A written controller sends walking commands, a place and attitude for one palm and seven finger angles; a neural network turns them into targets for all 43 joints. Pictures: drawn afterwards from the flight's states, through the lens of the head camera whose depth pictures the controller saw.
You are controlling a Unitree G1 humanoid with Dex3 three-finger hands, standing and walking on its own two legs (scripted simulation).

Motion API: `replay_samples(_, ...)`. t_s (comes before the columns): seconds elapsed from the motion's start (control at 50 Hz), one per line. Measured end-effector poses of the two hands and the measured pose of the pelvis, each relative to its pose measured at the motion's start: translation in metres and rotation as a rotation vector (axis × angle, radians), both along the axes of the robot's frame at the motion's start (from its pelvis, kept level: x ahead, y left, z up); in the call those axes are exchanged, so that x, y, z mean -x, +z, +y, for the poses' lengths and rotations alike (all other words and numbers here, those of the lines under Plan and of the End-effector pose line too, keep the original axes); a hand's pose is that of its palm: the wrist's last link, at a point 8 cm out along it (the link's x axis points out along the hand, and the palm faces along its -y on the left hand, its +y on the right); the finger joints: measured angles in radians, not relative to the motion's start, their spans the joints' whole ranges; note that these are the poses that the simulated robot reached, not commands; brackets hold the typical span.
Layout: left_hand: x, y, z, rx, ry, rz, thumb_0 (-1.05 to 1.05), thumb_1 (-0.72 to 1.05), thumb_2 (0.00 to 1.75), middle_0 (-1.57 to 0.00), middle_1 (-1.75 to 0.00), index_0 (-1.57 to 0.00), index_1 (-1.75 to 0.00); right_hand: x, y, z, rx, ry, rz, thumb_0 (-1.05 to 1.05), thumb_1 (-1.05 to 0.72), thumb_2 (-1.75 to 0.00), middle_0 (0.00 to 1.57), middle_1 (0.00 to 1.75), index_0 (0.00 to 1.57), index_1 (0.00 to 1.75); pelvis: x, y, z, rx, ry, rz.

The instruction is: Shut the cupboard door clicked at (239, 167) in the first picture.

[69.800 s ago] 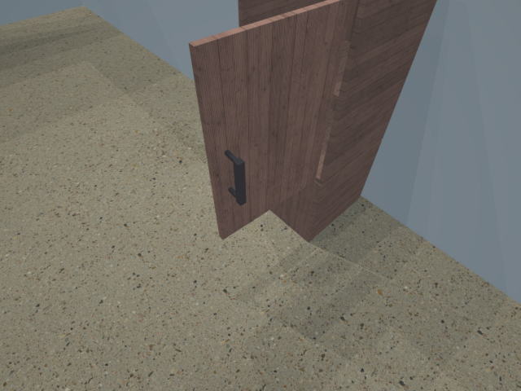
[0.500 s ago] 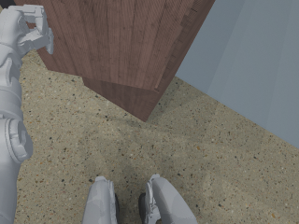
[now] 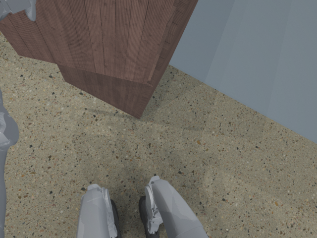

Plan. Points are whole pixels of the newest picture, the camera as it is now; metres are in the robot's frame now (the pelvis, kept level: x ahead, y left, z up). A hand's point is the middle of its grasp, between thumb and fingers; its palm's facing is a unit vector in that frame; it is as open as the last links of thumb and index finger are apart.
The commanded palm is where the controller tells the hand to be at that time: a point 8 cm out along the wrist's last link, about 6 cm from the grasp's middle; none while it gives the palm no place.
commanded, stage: pull the fist back off the door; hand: left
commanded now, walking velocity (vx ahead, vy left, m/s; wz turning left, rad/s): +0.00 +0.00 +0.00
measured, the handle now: out of the picture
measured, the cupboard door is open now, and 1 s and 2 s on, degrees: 17 17 17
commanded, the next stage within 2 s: draw the hand back to the body in 0.84 s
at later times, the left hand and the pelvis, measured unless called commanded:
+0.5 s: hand (14, 17) +0.55 +0.19 +0.10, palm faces +0.11 -0.99 -0.05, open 3.1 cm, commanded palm +0.52 +0.21 +0.09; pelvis +0.02 -0.02 +0.04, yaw +3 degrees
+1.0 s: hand (19, 40) +0.51 +0.18 +0.10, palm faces +0.09 -1.00 -0.02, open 3.1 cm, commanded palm +0.46 +0.22 +0.10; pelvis +0.02 -0.01 +0.04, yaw +4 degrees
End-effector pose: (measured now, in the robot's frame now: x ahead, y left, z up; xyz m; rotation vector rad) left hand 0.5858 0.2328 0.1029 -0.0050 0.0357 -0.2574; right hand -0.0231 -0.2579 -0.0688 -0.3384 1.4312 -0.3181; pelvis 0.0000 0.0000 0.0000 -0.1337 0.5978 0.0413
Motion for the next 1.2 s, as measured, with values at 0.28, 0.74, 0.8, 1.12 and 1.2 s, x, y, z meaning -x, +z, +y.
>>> replay_samples(0.28, 0.031, -0.013, -0.006, -0.043, 0.384, 0.023, 0.02, 0.88, 0.9, -1.29, -1.5, -1.3, -1.5, 0.005, 0.004, 0.016, -0.197, -0.006, 0.051, 0.0, -0.9, -0.9, 0.21, 0.3, 0.21, 0.3, -0.009, 0.025, -0.011, -0.038, -0.004, -0.037)
replay_samples(0.74, 0.1, -0.022, 0.006, -0.022, 0.352, -0.047, 0.02, 0.9, 0.9, -1.3, -1.5, -1.3, -1.5, -0.086, 0.015, -0.032, -0.098, 0.116, -0.106, 0.0, -0.91, -0.9, 0.2, 0.3, 0.2, 0.3, -0.017, 0.038, -0.02, -0.064, 0.029, -0.099)
replay_samples(0.8, 0.103, -0.017, 0.006, -0.034, 0.342, -0.049, 0.02, 0.9, 0.9, -1.3, -1.5, -1.3, -1.5, -0.096, 0.012, -0.026, -0.111, 0.119, -0.132, 0.0, -0.91, -0.9, 0.2, 0.3, 0.2, 0.3, -0.018, 0.039, -0.018, -0.065, 0.03, -0.108)
replay_samples(1.12, 0.126, 0.012, 0.005, -0.038, 0.333, -0.074, 0.02, 0.9, 0.9, -1.29, -1.5, -1.3, -1.5, -0.09, 0.015, 0.006, -0.201, 0.06, -0.151, 0.0, -0.91, -0.9, 0.21, 0.3, 0.21, 0.3, -0.023, 0.057, -0.006, -0.082, 0.008, -0.161)
replay_samples(1.2, 0.159, 0.029, 0.016, -0.055, 0.354, -0.035, 0.02, 0.9, 0.9, -1.29, -1.5, -1.3, -1.5, -0.097, 0.034, 0.013, -0.224, 0.05, -0.187, 0.0, -0.91, -0.9, 0.21, 0.3, 0.21, 0.3, -0.029, 0.077, -0.004, -0.094, 0.003, -0.215)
